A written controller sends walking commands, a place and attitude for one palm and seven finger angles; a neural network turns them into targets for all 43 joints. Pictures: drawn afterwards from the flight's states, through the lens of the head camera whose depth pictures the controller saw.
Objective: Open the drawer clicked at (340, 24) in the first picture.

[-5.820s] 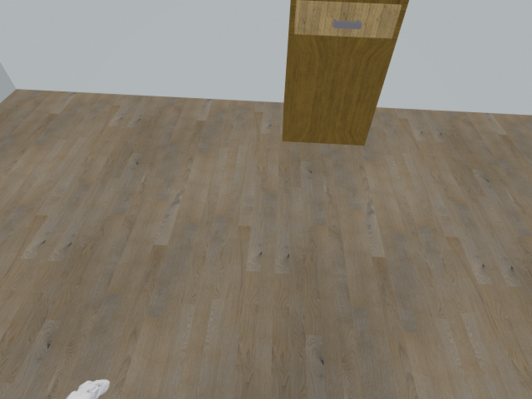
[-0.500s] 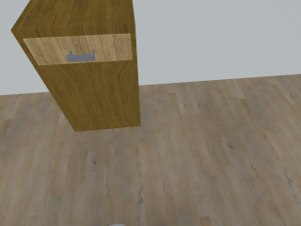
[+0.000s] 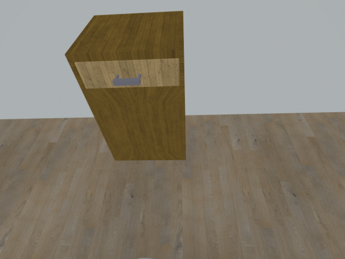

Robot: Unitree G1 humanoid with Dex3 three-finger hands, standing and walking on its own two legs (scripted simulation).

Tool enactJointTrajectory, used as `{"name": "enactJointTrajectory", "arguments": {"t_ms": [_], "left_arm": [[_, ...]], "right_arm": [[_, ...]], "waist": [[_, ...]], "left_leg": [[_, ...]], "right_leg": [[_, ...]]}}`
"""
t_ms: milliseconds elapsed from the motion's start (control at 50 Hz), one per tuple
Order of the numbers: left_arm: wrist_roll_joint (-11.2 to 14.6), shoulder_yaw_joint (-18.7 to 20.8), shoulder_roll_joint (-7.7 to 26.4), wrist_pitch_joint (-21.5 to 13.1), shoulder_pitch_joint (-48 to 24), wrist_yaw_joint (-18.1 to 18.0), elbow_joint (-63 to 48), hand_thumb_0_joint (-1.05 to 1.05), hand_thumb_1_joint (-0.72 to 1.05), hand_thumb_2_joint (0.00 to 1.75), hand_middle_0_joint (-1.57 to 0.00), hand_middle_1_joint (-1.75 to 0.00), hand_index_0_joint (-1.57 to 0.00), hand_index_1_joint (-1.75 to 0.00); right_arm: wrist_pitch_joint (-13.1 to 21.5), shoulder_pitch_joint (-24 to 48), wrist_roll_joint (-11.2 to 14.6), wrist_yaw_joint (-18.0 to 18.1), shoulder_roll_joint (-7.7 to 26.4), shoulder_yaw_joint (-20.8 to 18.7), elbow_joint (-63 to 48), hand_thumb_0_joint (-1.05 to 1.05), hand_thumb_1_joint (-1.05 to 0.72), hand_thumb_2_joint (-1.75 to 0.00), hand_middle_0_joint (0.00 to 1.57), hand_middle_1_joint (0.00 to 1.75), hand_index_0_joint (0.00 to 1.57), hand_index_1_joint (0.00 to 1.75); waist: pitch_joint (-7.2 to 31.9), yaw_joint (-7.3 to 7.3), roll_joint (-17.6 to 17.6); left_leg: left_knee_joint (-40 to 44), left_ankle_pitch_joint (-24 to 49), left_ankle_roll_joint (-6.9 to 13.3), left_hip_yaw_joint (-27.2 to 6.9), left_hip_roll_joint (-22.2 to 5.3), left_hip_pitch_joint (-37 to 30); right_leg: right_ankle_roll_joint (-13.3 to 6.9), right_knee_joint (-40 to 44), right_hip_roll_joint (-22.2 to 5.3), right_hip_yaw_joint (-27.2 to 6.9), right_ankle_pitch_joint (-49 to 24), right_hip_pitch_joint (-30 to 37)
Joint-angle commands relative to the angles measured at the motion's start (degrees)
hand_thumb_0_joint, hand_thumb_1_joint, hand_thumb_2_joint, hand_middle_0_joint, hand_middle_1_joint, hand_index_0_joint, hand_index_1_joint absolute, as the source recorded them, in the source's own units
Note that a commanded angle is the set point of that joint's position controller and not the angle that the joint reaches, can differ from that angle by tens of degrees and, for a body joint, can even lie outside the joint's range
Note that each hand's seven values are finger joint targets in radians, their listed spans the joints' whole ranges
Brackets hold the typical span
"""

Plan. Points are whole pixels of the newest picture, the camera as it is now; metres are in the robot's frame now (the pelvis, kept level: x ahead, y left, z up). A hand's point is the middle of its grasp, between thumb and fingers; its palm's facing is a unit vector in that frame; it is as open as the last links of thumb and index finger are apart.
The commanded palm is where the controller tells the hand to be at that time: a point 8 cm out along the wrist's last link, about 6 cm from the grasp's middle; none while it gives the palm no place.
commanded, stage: take the last steps up to it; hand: left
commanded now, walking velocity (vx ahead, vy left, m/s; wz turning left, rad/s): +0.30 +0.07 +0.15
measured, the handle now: (127, 79) +0.84 +0.27 -0.06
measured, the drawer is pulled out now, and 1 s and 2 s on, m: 0.00 0.00 0.00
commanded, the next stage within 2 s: come to a stop and stand still in 0.92 s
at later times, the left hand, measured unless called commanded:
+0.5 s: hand out of the picture +0.02 +0.27 -0.18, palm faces +0.12 -0.98 -0.16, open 7.4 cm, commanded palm none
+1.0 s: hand (119, 182) +0.39 +0.23 -0.18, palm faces +0.01 -0.98 -0.18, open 7.3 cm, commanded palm none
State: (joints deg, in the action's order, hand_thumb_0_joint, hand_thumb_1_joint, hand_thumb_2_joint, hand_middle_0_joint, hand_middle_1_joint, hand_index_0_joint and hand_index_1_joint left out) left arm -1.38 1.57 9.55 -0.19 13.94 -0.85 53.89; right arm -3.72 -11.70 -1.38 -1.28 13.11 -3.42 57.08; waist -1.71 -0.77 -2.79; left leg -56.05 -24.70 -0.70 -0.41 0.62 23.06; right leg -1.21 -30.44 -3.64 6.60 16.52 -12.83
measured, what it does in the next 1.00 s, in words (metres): walks ahead: left foot, then right foot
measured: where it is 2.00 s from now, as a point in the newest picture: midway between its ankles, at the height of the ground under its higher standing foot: (174, 249)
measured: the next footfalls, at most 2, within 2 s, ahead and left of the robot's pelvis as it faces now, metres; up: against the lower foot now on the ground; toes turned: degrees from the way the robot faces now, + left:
left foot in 0.36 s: +0.11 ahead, +0.19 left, +0.00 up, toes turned +12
right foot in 0.92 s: +0.40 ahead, -0.02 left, +0.00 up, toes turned -7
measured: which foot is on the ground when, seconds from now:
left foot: up 0.00-0.34, down 0.36-0.92, up 0.94-1.00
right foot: down 0.00-0.36, up 0.38-0.90, down 0.92-1.00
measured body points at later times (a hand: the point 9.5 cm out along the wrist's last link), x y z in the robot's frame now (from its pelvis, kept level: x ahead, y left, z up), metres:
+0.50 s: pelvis +0.09 +0.09 +0.00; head +0.10 +0.12 +0.45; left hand +0.01 +0.32 -0.17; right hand +0.15 -0.14 -0.14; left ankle +0.08 +0.18 -0.74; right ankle +0.05 -0.05 -0.67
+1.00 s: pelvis +0.28 +0.06 -0.02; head +0.31 +0.06 +0.43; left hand +0.39 +0.28 -0.16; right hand +0.17 -0.13 -0.17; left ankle +0.12 +0.18 -0.65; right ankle +0.36 -0.01 -0.74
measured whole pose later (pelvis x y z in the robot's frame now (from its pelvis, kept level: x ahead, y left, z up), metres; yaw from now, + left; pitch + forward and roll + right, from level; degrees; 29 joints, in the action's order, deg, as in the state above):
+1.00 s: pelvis +0.28 +0.06 -0.02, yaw +1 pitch -2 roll +0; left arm -0.8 2.4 8.3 -3.3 6.5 0.0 57.7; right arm 1.4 -25.2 -0.2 0.9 5.9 -1.8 67.5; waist -5.7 2.4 -0.8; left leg -64.5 -29.1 1.0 3.8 -3.2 11.7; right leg -5.0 -35.9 -0.8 8.8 12.3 -21.6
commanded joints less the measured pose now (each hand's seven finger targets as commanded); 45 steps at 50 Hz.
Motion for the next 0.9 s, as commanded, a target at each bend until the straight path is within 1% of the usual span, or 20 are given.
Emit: {"name": "enactJointTrajectory", "arguments": {"t_ms": [0,40,140,240,280,300,320,340,360,380,420,480,520,580,660,760,820,840,860,880], "left_arm": [[0.1,2.6,10.2,-2.5,2.8,-0.5,-1.3,0.0,0.9,0.9,-0.2,-0.3,-0.2,-0.3],[0.1,2.3,9.5,-3.0,6.0,-0.4,0.4,0.0,0.9,0.9,-0.2,-0.3,-0.2,-0.3],[-0.4,2.2,9.4,-3.4,10.9,-0.2,3.7,0.0,0.9,0.9,-0.2,-0.3,-0.2,-0.3],[-0.8,2.7,10.2,-3.1,11.1,-0.1,5.9,0.0,0.9,0.9,-0.2,-0.3,-0.2,-0.3],[-0.4,2.8,10.3,-2.7,9.8,0.0,6.6,0.0,0.9,0.9,-0.2,-0.3,-0.2,-0.3],[-0.1,2.7,9.5,-2.5,9.2,0.1,6.9,0.0,0.9,0.9,-0.2,-0.3,-0.2,-0.3],[0.1,2.1,7.3,-2.2,9.6,0.3,6.9,0.0,0.9,0.9,-0.2,-0.3,-0.2,-0.3],[0.5,1.4,3.6,-2.0,9.0,0.7,5.5,0.0,0.9,0.9,-0.2,-0.3,-0.2,-0.3],[0.0,1.1,3.3,-1.9,4.5,0.6,2.9,0.0,0.9,0.9,-0.2,-0.3,-0.2,-0.3],[-0.3,1.5,3.7,-1.8,2.3,0.6,2.4,0.0,0.9,0.9,-0.2,-0.3,-0.2,-0.3],[-0.4,1.8,3.8,-1.5,1.9,1.1,4.5,0.0,0.9,0.9,-0.2,-0.3,-0.2,-0.3],[-0.4,1.9,2.1,-1.2,6.0,1.7,7.1,0.0,0.9,0.9,-0.2,-0.3,-0.2,-0.3],[-0.3,2.0,2.2,-0.7,6.0,1.5,7.2,0.0,0.9,0.9,-0.2,-0.3,-0.2,-0.3],[-0.2,2.2,2.6,-0.3,2.6,1.4,6.0,0.0,0.9,0.9,-0.2,-0.3,-0.2,-0.3],[-0.1,2.0,2.6,-0.2,-4.7,1.7,3.1,0.0,0.9,0.9,-0.2,-0.3,-0.2,-0.3],[0.3,1.3,1.6,-0.9,-12.1,1.9,0.1,0.0,0.9,0.9,-0.2,-0.3,-0.2,-0.3],[0.2,1.4,1.9,-1.7,-7.1,1.6,1.5,0.0,0.9,0.9,-0.2,-0.3,-0.2,-0.3],[0.1,1.7,2.8,-2.1,-1.7,1.4,3.1,0.0,0.9,0.9,-0.2,-0.3,-0.2,-0.3],[-0.1,2.3,4.6,-2.5,5.0,1.2,5.3,0.0,0.9,0.9,-0.2,-0.3,-0.2,-0.3],[-0.4,3.6,8.8,-3.3,12.3,0.7,7.4,0.0,0.9,0.9,-0.2,-0.3,-0.2,-0.3]], "right_arm": [[2.0,0.2,-0.4,-0.7,4.0,-1.4,-3.3,0.0,-0.9,-0.9,0.2,0.3,0.2,0.3],[2.2,1.0,-0.2,-0.8,3.1,-1.2,-3.0,0.0,-0.9,-0.9,0.2,0.3,0.2,0.3],[2.7,4.0,-0.1,-1.0,2.0,-0.8,-3.6,0.0,-0.9,-0.9,0.2,0.3,0.2,0.3],[4.2,3.9,0.3,-1.2,0.1,-0.1,-3.4,0.0,-0.9,-0.9,0.2,0.3,0.2,0.3],[4.9,-1.0,0.3,-0.8,0.2,0.0,-1.7,0.0,-0.9,-0.9,0.2,0.3,0.2,0.3],[5.5,-5.0,0.3,-0.5,1.1,-0.1,0.0,0.0,-0.9,-0.9,0.2,0.3,0.2,0.3],[6.0,-10.5,0.3,0.2,4.1,-0.8,1.9,0.0,-0.9,-0.9,0.2,0.3,0.2,0.3],[6.4,-16.6,-0.3,1.0,9.5,-2.2,3.4,0.0,-0.9,-0.9,0.2,0.3,0.2,0.3],[5.9,-21.0,0.0,1.5,12.3,-2.6,4.0,0.0,-0.9,-0.9,0.2,0.3,0.2,0.3],[5.6,-18.3,-0.3,1.8,11.3,-2.2,3.6,0.0,-0.9,-0.9,0.2,0.3,0.2,0.3],[6.3,-11.6,0.0,2.4,4.9,-0.4,2.7,0.0,-0.9,-0.9,0.2,0.3,0.2,0.3],[8.0,-10.1,0.4,2.8,1.7,0.3,2.6,0.0,-0.9,-0.9,0.2,0.3,0.2,0.3],[8.5,-11.2,0.7,3.0,1.4,0.6,3.3,0.0,-0.9,-0.9,0.2,0.3,0.2,0.3],[8.8,-13.6,0.7,3.3,0.9,0.7,4.5,0.0,-0.9,-0.9,0.2,0.3,0.2,0.3],[8.6,-16.8,0.3,3.5,0.7,0.6,6.1,0.0,-0.9,-0.9,0.2,0.3,0.2,0.3],[8.0,-19.8,-0.4,3.5,1.1,0.5,8.0,0.0,-0.9,-0.9,0.2,0.3,0.2,0.3],[7.6,-18.9,-0.2,3.7,2.4,0.4,8.3,0.0,-0.9,-0.9,0.2,0.3,0.2,0.3],[7.6,-18.1,0.1,3.6,2.8,0.3,8.3,0.0,-0.9,-0.9,0.2,0.3,0.2,0.3],[7.6,-17.2,0.6,3.4,2.6,0.2,7.9,0.0,-0.9,-0.9,0.2,0.3,0.2,0.3],[7.7,-17.0,1.2,2.9,0.9,0.4,7.3,0.0,-0.9,-0.9,0.2,0.3,0.2,0.3]], "waist": [[-2.7,0.09,9.5],[-2.5,-0.9,10.2],[-4.0,-2.61,12.0],[-3.3,-2.58,13.0],[-1.9,-0.2,12.1],[-0.6,1.59,8.5],[1.9,3.82,0.3],[3.4,6.24,-14.6],[0.8,7.57,-15.9],[-2.4,6.58,-10.8],[-6.7,3.81,-7.6],[-4.5,0.85,-2.6],[-3.5,0.17,-2.3],[-4.0,0.32,-1.9],[-6.8,1.77,-1.1],[-8.5,4.15,-2.6],[-4.9,1.61,-3.2],[-1.8,-0.7,-2.7],[1.9,-3.68,-1.4],[7.2,-6.74,5.5]], "left_leg": [[-8.8,8.3,-1.0,-0.6,-4.2,9.5],[-5.9,10.0,-1.7,0.7,-4.5,10.5],[4.0,9.6,-2.1,3.1,-6.0,10.6],[18.2,5.6,-0.3,6.4,-4.7,1.0],[25.7,8.1,0.1,8.7,-3.3,-8.3],[29.9,10.3,-0.1,10.0,-2.2,-16.2],[32.7,8.1,0.7,6.0,-5.3,-25.6],[39.1,0.2,4.9,-12.8,-18.3,-31.0],[45.6,-4.7,8.4,-21.7,-24.3,-28.6],[47.4,-8.6,10.1,-21.3,-25.6,-23.8],[48.0,-1.5,8.0,-13.5,-20.3,-16.3],[47.3,17.2,6.5,-3.7,-16.3,-16.9],[46.7,25.8,7.1,-1.2,-15.9,-18.9],[45.8,34.7,7.3,0.2,-16.3,-21.8],[45.6,36.0,9.6,0.0,-17.5,-24.7],[42.1,44.0,9.3,2.5,-17.6,-26.5],[33.7,59.8,8.0,4.9,-16.6,-25.8],[28.0,62.0,6.7,6.0,-15.4,-24.9],[19.8,57.5,5.3,7.1,-13.5,-19.2],[5.7,40.2,3.2,9.4,-9.7,-7.4]], "right_leg": [[-2.2,21.1,-14.2,-13.2,9.2,2.2],[-2.4,21.0,-13.7,-10.5,5.5,5.5],[-3.9,22.5,-15.0,-9.6,5.7,7.7],[-5.1,20.3,-15.3,-7.6,5.2,4.9],[-3.9,15.9,-13.3,-4.8,6.1,1.3],[-2.7,11.6,-11.1,-2.4,6.3,-2.7],[-0.8,2.4,-8.2,0.4,5.7,-7.9],[1.9,-13.4,-1.8,5.2,12.4,-18.5],[1.6,-24.8,-0.1,1.4,17.7,-24.6],[0.5,-30.7,-2.6,-1.9,16.2,-26.2],[0.4,-35.1,-4.8,-4.6,6.1,-25.1],[1.9,-34.8,-4.6,-4.1,-2.4,-21.6],[2.4,-34.3,-4.0,-4.3,-4.2,-22.4],[2.8,-32.9,-3.6,-4.4,-5.8,-25.5],[2.5,-25.6,-3.9,-3.4,-6.2,-29.0],[0.4,-11.8,-1.7,-0.4,-4.0,-24.2],[-1.8,-5.7,2.6,2.6,-3.0,-12.4],[-2.3,-2.7,4.2,3.6,-6.0,-5.4],[-3.0,0.4,4.0,2.8,-11.1,6.0],[-6.6,-0.2,-5.4,-7.7,-20.0,19.7]]}}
